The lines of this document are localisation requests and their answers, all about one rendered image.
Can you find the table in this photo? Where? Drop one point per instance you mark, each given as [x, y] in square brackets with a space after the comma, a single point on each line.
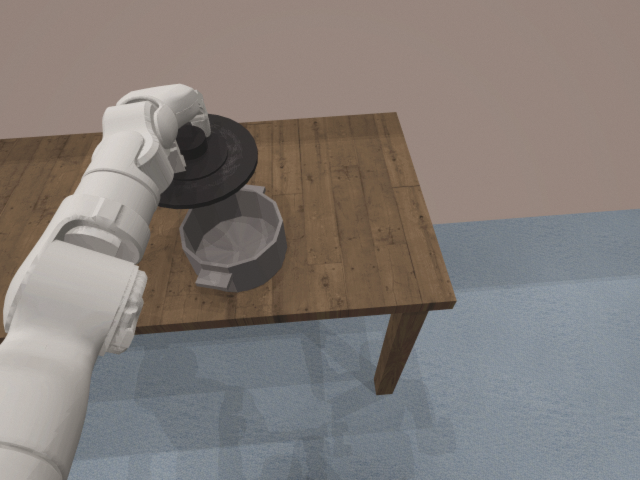
[360, 241]

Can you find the left robot forearm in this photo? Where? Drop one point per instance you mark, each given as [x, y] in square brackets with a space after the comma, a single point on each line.
[113, 205]

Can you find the knob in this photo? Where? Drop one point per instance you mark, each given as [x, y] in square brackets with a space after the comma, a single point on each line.
[191, 141]

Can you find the robot left hand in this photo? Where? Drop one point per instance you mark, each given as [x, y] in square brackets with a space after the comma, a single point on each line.
[187, 105]

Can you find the lid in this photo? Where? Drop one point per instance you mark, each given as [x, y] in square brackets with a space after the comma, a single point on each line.
[227, 165]

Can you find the left robot upper arm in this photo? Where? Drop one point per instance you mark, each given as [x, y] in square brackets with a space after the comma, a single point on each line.
[77, 304]

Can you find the pot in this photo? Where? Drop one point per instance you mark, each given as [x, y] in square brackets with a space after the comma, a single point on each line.
[236, 244]

